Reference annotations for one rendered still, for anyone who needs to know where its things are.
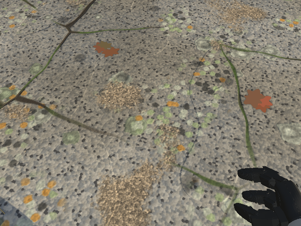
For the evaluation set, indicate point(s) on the robot right hand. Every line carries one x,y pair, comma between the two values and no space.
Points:
284,204

